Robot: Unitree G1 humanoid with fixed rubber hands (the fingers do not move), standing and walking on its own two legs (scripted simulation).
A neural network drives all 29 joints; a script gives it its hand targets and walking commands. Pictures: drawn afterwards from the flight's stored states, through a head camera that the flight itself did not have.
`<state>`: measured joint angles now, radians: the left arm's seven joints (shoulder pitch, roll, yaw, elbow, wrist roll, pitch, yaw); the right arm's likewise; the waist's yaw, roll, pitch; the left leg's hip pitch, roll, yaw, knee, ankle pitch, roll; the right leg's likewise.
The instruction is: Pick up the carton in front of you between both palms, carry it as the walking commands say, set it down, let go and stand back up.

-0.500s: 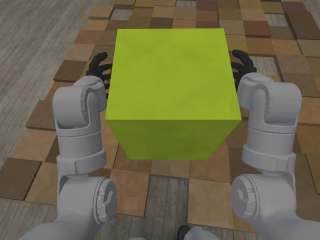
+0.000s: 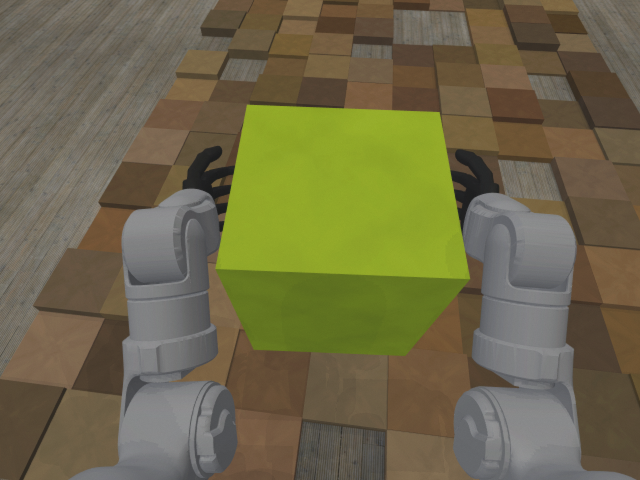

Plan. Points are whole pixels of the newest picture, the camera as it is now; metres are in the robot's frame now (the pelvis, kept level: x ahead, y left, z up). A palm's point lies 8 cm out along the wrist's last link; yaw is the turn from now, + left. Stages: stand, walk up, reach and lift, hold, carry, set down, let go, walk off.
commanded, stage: carry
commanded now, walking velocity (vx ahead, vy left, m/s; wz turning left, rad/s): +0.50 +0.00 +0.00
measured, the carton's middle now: (335, 245) +0.38 +0.01 +0.07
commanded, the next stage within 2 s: none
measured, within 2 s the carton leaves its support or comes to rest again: neither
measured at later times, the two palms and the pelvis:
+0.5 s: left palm (251, 111) +0.54 +0.12 +0.15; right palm (476, 101) +0.56 -0.18 +0.15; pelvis +0.18 -0.05 +0.01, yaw +0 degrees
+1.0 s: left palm out of the picture +0.85 +0.07 +0.19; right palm out of the picture +0.81 -0.23 +0.18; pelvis +0.45 -0.03 +0.04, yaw -2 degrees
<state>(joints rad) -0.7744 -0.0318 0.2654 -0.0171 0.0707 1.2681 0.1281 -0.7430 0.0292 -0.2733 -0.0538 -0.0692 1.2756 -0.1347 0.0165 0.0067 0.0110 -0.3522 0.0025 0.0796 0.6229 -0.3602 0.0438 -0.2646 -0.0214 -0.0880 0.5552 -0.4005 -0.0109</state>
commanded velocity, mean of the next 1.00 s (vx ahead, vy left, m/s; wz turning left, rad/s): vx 0.50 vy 0.00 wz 0.00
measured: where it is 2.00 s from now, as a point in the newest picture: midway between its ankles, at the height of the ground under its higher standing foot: (342, 229)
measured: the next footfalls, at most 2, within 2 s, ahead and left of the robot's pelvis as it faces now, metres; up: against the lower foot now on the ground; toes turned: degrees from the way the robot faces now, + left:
right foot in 0.32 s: +0.19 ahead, -0.09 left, +0.00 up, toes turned -5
left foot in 0.78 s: +0.55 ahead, +0.03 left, +0.05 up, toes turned +4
